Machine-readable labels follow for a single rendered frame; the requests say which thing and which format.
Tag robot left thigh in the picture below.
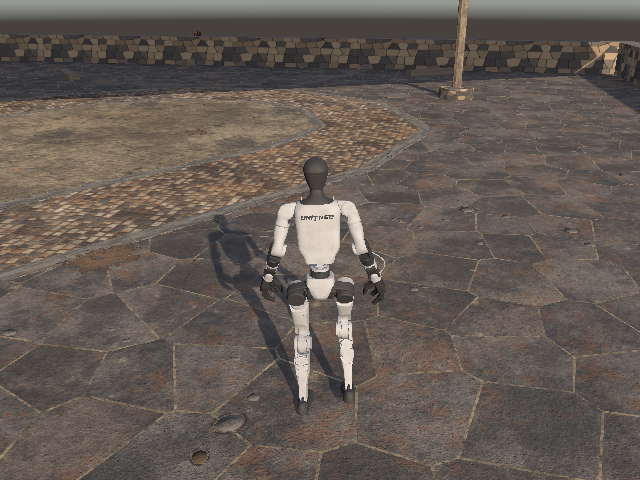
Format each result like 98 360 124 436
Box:
287 280 312 353

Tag robot left forearm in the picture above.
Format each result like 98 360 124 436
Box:
262 242 281 282

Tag robot left foot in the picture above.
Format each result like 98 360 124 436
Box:
296 389 314 416

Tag robot right forearm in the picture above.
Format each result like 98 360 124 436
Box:
359 239 382 283

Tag right robot upper arm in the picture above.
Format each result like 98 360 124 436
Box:
338 200 368 255

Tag left robot hand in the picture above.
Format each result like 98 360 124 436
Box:
260 278 283 302

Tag right robot hand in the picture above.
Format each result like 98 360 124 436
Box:
363 277 386 305

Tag left robot upper arm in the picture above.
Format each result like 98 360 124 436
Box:
271 202 296 257

